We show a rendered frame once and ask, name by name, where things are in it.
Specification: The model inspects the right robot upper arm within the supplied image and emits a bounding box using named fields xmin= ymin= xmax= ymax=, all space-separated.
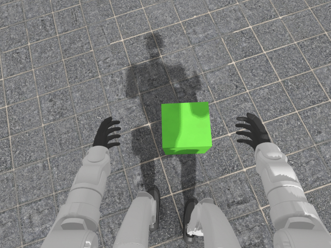
xmin=273 ymin=228 xmax=331 ymax=248

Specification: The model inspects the carton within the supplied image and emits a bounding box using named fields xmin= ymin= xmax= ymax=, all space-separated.
xmin=161 ymin=102 xmax=212 ymax=155

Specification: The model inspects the left robot upper arm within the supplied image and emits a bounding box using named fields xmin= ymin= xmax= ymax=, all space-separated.
xmin=42 ymin=230 xmax=98 ymax=248

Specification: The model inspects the robot thigh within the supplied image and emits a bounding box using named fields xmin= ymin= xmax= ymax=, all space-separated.
xmin=113 ymin=197 xmax=156 ymax=248
xmin=193 ymin=203 xmax=241 ymax=248

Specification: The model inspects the left robot forearm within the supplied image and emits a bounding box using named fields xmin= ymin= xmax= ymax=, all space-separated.
xmin=41 ymin=146 xmax=111 ymax=248

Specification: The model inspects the robot left hand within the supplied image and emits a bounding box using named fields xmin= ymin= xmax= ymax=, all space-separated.
xmin=93 ymin=117 xmax=121 ymax=149

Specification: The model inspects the left robot thigh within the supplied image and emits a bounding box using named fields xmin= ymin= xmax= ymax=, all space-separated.
xmin=113 ymin=197 xmax=156 ymax=248

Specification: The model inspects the right robot thigh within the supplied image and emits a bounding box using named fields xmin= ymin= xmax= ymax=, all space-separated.
xmin=193 ymin=203 xmax=241 ymax=248

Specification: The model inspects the robot right hand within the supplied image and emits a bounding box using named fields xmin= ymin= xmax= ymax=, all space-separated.
xmin=235 ymin=113 xmax=271 ymax=151

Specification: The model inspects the right robot forearm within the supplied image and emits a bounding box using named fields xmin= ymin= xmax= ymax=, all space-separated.
xmin=254 ymin=142 xmax=331 ymax=237

